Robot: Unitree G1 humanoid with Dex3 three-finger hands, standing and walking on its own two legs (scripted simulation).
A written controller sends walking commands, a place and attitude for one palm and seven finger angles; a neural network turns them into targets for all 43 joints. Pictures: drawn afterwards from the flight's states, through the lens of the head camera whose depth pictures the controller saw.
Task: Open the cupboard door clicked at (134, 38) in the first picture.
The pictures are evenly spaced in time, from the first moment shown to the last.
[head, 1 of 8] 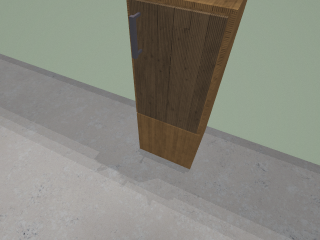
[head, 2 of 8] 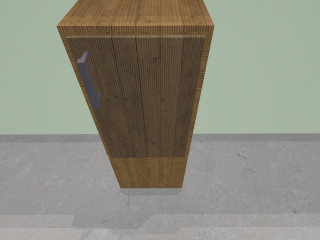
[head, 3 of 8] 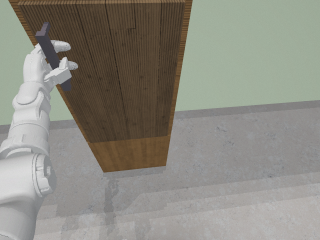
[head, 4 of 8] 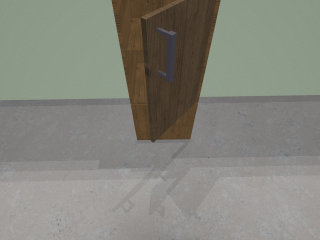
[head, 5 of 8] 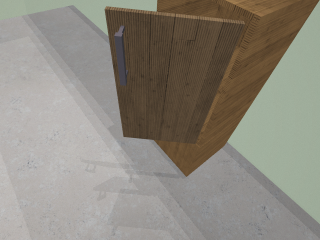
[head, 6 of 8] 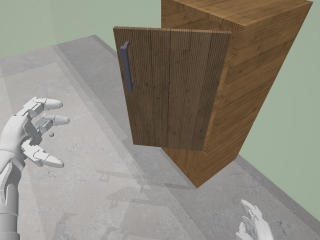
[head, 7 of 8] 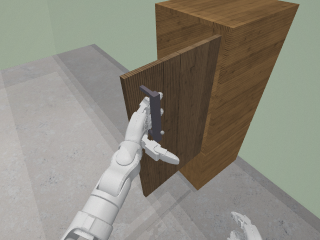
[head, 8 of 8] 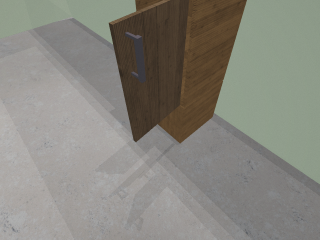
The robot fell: no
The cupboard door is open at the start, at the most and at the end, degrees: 0 96 95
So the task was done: yes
